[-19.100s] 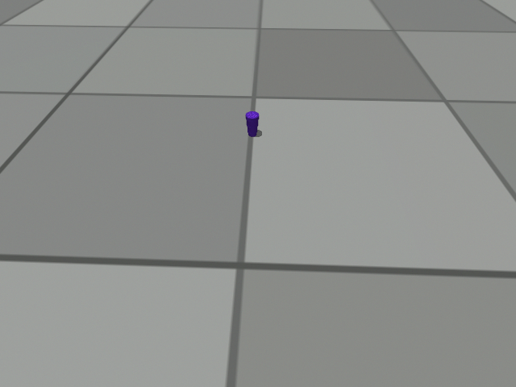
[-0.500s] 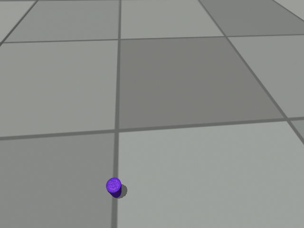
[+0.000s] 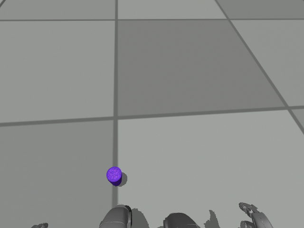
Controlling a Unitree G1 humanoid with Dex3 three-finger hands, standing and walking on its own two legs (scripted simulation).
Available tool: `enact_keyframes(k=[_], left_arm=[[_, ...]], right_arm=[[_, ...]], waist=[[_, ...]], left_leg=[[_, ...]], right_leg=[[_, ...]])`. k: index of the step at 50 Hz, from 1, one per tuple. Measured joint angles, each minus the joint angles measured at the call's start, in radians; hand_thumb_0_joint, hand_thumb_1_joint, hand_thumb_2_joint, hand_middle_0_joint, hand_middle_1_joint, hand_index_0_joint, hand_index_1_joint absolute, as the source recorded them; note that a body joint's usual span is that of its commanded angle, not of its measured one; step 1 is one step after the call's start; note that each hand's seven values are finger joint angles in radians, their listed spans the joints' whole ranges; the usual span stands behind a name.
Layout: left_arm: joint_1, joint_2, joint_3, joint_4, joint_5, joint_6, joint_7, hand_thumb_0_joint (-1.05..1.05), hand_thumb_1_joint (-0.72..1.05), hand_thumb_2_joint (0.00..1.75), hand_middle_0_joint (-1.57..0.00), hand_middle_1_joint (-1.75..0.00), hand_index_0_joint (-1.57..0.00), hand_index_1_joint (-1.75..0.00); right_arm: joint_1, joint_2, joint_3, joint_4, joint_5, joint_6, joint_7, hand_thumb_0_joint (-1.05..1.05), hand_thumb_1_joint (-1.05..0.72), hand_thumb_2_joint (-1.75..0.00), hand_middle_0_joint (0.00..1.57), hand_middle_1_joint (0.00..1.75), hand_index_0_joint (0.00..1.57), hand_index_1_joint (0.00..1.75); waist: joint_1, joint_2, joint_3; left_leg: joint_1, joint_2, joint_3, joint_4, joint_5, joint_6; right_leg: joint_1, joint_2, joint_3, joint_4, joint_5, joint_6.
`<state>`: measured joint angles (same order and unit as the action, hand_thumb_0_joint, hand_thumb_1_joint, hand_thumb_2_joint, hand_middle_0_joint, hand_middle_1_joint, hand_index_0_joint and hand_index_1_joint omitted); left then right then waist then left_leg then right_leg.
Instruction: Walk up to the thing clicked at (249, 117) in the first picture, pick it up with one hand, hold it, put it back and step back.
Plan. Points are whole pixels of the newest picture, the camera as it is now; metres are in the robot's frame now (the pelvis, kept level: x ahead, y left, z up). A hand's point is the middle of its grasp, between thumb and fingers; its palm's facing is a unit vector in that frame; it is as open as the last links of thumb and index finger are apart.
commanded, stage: walk up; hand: left
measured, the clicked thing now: (115, 177) +0.43 +0.19 -0.67
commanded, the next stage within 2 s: none
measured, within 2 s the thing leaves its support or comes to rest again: neither
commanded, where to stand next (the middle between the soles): +0.11 -0.03 m, yaw +2 degrees
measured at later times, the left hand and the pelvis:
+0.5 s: hand out of the picture -0.05 +0.26 -0.11, palm faces +0.06 -0.90 -0.43, open 7.4 cm; pelvis -0.07 -0.03 +0.01, yaw +3 degrees
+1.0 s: hand out of the picture -0.01 +0.20 -0.12, palm faces +0.07 -0.91 -0.41, open 7.4 cm; pelvis -0.07 -0.06 +0.01, yaw +6 degrees
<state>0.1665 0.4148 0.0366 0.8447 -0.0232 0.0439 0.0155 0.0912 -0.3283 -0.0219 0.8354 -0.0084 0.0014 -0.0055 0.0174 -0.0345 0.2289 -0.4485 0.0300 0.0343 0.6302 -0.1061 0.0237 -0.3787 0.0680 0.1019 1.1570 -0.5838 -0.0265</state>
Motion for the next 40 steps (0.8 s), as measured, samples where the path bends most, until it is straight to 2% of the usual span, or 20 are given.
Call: enact_keyframes(k=[3, 8, 10, 11, 12, 13, 14, 15, 18, 20, 23, 25, 26, 27, 28, 29, 31, 33, 36, 40], left_arm=[[0.000, -0.001, 0.007, -0.009, 0.004, 0.008, -0.017, 0.01, 0.91, 0.90, -0.21, -0.30, -0.20, -0.30], [0.062, -0.009, 0.024, -0.001, 0.022, 0.011, -0.043, 0.00, 0.91, 0.90, -0.21, -0.30, -0.20, -0.30], [0.086, -0.031, 0.034, 0.021, 0.034, 0.008, -0.046, 0.00, 0.91, 0.90, -0.21, -0.30, -0.20, -0.30], [0.105, -0.038, 0.037, 0.025, 0.044, 0.009, -0.048, 0.00, 0.91, 0.90, -0.21, -0.30, -0.20, -0.30], [0.127, -0.037, 0.037, 0.024, 0.056, 0.013, -0.050, 0.00, 0.91, 0.90, -0.21, -0.30, -0.20, -0.30], [0.146, -0.033, 0.037, 0.026, 0.064, 0.017, -0.048, 0.00, 0.91, 0.90, -0.21, -0.30, -0.20, -0.30], [0.162, -0.032, 0.039, 0.031, 0.069, 0.018, -0.045, 0.00, 0.91, 0.90, -0.21, -0.30, -0.20, -0.30], [0.173, -0.036, 0.040, 0.040, 0.071, 0.016, -0.040, 0.01, 0.91, 0.90, -0.21, -0.30, -0.20, -0.30], [0.180, -0.053, 0.046, 0.060, 0.072, 0.005, -0.031, 0.01, 0.91, 0.90, -0.21, -0.30, -0.20, -0.30], [0.177, -0.052, 0.047, 0.051, 0.077, -0.010, -0.031, 0.01, 0.91, 0.90, -0.21, -0.30, -0.20, -0.30], [0.161, -0.039, 0.050, 0.018, 0.076, -0.036, -0.033, 0.01, 0.90, 0.90, -0.21, -0.30, -0.20, -0.30], [0.148, -0.026, 0.049, -0.007, 0.067, -0.049, -0.037, 0.01, 0.90, 0.90, -0.21, -0.30, -0.20, -0.30], [0.143, -0.018, 0.045, -0.017, 0.061, -0.052, -0.039, 0.01, 0.90, 0.90, -0.21, -0.30, -0.20, -0.30], [0.137, -0.007, 0.043, -0.021, 0.057, -0.051, -0.040, 0.01, 0.90, 0.90, -0.21, -0.30, -0.20, -0.30], [0.134, 0.002, 0.042, -0.019, 0.051, -0.047, -0.039, 0.01, 0.90, 0.90, -0.21, -0.30, -0.20, -0.30], [0.135, 0.001, 0.040, -0.011, 0.045, -0.040, -0.037, 0.01, 0.91, 0.90, -0.21, -0.30, -0.20, -0.30], [0.131, -0.015, 0.029, 0.014, 0.045, -0.024, -0.036, 0.01, 0.91, 0.90, -0.21, -0.30, -0.20, -0.30], [0.121, -0.020, 0.019, 0.020, 0.042, -0.026, -0.042, 0.01, 0.91, 0.90, -0.21, -0.30, -0.20, -0.30], [0.109, -0.017, 0.018, 0.008, 0.036, -0.049, -0.051, 0.01, 0.91, 0.90, -0.21, -0.30, -0.20, -0.30], [0.087, -0.013, 0.016, 0.017, 0.032, -0.074, -0.047, 0.01, 0.91, 0.90, -0.21, -0.30, -0.20, -0.30]], right_arm=[[-0.014, -0.005, -0.004, -0.028, -0.010, 0.009, -0.003, 0.00, -0.90, -0.90, 0.21, 0.30, 0.21, 0.30], [-0.008, -0.046, -0.025, -0.053, -0.031, 0.035, 0.006, 0.00, -0.90, -0.90, 0.21, 0.30, 0.21, 0.30], [-0.004, -0.073, -0.042, -0.054, -0.034, 0.049, 0.005, 0.00, -0.90, -0.90, 0.21, 0.30, 0.21, 0.30], [0.009, -0.078, -0.051, -0.047, -0.030, 0.055, 0.000, 0.00, -0.90, -0.90, 0.21, 0.30, 0.20, 0.30], [0.031, -0.075, -0.055, -0.035, -0.026, 0.060, -0.007, 0.00, -0.90, -0.90, 0.21, 0.30, 0.20, 0.30], [0.052, -0.071, -0.056, -0.018, -0.022, 0.064, -0.011, 0.00, -0.90, -0.90, 0.21, 0.30, 0.20, 0.30], [0.067, -0.071, -0.055, -0.002, -0.017, 0.065, -0.010, 0.01, -0.90, -0.90, 0.21, 0.30, 0.20, 0.30], [0.082, -0.076, -0.056, 0.010, -0.010, 0.063, -0.007, 0.01, -0.90, -0.90, 0.21, 0.30, 0.20, 0.30], [0.133, -0.097, -0.061, 0.020, 0.001, 0.044, -0.006, 0.01, -0.90, -0.90, 0.20, 0.30, 0.20, 0.29], [0.165, -0.101, -0.052, 0.035, 0.005, 0.033, -0.004, 0.01, -0.90, -0.90, 0.20, 0.30, 0.20, 0.29], [0.202, -0.094, -0.036, 0.069, -0.003, 0.025, 0.004, 0.01, -0.90, -0.90, 0.20, 0.30, 0.20, 0.29], [0.210, -0.082, -0.028, 0.085, -0.009, 0.018, 0.011, 0.01, -0.90, -0.90, 0.20, 0.30, 0.20, 0.29], [0.209, -0.075, -0.025, 0.089, -0.011, 0.010, 0.012, 0.01, -0.90, -0.90, 0.20, 0.30, 0.20, 0.29], [0.198, -0.061, -0.024, 0.093, -0.013, 0.000, 0.011, 0.01, -0.90, -0.90, 0.20, 0.30, 0.20, 0.29], [0.185, -0.044, -0.022, 0.093, -0.016, -0.011, 0.011, 0.01, -0.90, -0.90, 0.20, 0.30, 0.20, 0.29], [0.182, -0.035, -0.020, 0.082, -0.020, -0.024, 0.013, 0.01, -0.90, -0.90, 0.20, 0.30, 0.20, 0.29], [0.191, -0.033, -0.016, 0.058, -0.018, -0.044, 0.019, 0.01, -0.90, -0.90, 0.21, 0.30, 0.20, 0.30], [0.198, -0.032, -0.012, 0.044, -0.014, -0.051, 0.020, 0.01, -0.90, -0.90, 0.21, 0.30, 0.20, 0.30], [0.196, -0.036, -0.004, 0.031, -0.010, -0.057, 0.019, 0.01, -0.90, -0.90, 0.21, 0.30, 0.20, 0.30], [0.172, -0.055, -0.001, 0.024, -0.009, -0.040, 0.021, 0.00, -0.90, -0.90, 0.21, 0.30, 0.20, 0.30]], waist=[[-0.009, -0.001, -0.002], [0.000, 0.010, -0.049], [-0.012, 0.067, -0.046], [-0.019, 0.083, -0.052], [-0.011, 0.072, -0.070], [0.012, 0.049, -0.088], [0.035, 0.028, -0.099], [0.044, 0.023, -0.107], [0.028, 0.051, -0.128], [0.026, 0.060, -0.139], [0.021, 0.066, -0.147], [0.022, 0.058, -0.144], [0.021, 0.051, -0.141], [0.023, 0.025, -0.128], [0.029, -0.010, -0.115], [0.028, -0.022, -0.117], [0.000, 0.000, -0.143], [-0.016, 0.012, -0.154], [-0.016, 0.007, -0.153], [-0.023, 0.009, -0.142]], left_leg=[[-0.029, 0.015, 0.008, -0.021, 0.033, -0.001], [-0.093, 0.037, 0.029, -0.007, 0.059, -0.008], [-0.112, 0.061, -0.008, 0.026, 0.027, -0.015], [-0.128, 0.051, -0.040, 0.066, -0.089, -0.018], [-0.147, 0.014, -0.071, 0.130, -0.210, -0.025], [-0.160, -0.026, -0.090, 0.216, -0.277, -0.031], [-0.161, -0.059, -0.102, 0.298, -0.302, -0.034], [-0.159, -0.084, -0.120, 0.371, -0.302, -0.036], [-0.126, -0.119, -0.161, 0.502, -0.270, -0.035], [-0.051, -0.105, -0.143, 0.449, -0.279, -0.039], [0.075, -0.067, -0.096, 0.261, -0.341, -0.045], [0.151, -0.052, -0.067, 0.114, -0.373, -0.035], [0.189, -0.051, -0.054, 0.027, -0.348, -0.025], [0.214, -0.066, -0.043, -0.024, -0.257, -0.018], [0.236, -0.086, -0.023, -0.044, -0.225, -0.015], [0.244, -0.091, -0.014, -0.046, -0.224, -0.013], [0.245, -0.073, -0.038, -0.041, -0.233, -0.001], [0.263, -0.055, -0.058, -0.066, -0.224, 0.003], [0.285, -0.038, -0.062, -0.093, -0.212, -0.015], [0.273, -0.019, -0.064, -0.040, -0.245, -0.041]], right_leg=[[-0.028, -0.006, -0.003, 0.016, 0.043, -0.002], [0.081, -0.052, -0.062, -0.280, 0.028, 0.000], [0.118, -0.025, -0.105, -0.349, 0.079, -0.001], [0.124, -0.022, -0.124, -0.356, 0.092, -0.003], [0.118, -0.035, -0.125, -0.355, 0.096, -0.010], [0.112, -0.055, -0.107, -0.356, 0.101, -0.018], [0.111, -0.071, -0.085, -0.368, 0.112, -0.023], [0.115, -0.082, -0.076, -0.393, 0.132, -0.020], [0.127, -0.091, -0.101, -0.479, 0.189, -0.007], [0.126, -0.092, -0.113, -0.511, 0.209, -0.007], [0.127, -0.094, -0.152, -0.522, 0.213, -0.011], [0.122, -0.101, -0.176, -0.502, 0.201, -0.008], [0.116, -0.107, -0.183, -0.482, 0.191, -0.004], [0.111, -0.125, -0.177, -0.454, 0.178, 0.001], [0.103, -0.144, -0.152, -0.416, 0.169, -0.002], [0.084, -0.139, -0.128, -0.363, 0.144, -0.002], [0.037, -0.100, -0.116, -0.253, 0.077, -0.002], [0.000, -0.084, -0.105, -0.197, 0.080, -0.005], [-0.035, -0.107, -0.095, -0.249, 0.142, -0.002], [-0.011, -0.125, -0.102, -0.442, 0.281, 0.010]])
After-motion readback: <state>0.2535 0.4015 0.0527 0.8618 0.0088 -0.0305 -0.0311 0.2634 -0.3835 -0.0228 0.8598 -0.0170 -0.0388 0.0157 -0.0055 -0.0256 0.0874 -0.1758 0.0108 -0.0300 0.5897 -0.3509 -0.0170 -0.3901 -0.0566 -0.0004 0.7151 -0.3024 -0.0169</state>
